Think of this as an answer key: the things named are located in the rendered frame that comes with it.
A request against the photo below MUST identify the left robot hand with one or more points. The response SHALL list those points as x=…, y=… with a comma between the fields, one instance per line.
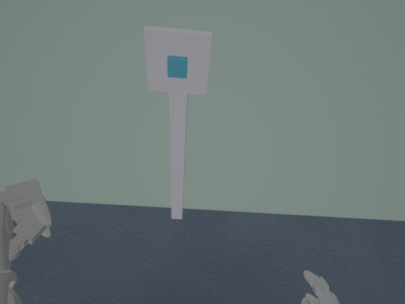
x=24, y=203

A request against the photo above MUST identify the panel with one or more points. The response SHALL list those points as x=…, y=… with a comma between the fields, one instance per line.
x=161, y=42

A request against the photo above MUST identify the right robot hand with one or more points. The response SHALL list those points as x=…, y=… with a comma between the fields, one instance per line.
x=321, y=290

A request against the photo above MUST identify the left robot forearm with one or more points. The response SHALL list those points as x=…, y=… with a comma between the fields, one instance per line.
x=8, y=278

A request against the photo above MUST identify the button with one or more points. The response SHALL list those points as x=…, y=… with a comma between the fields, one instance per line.
x=177, y=67

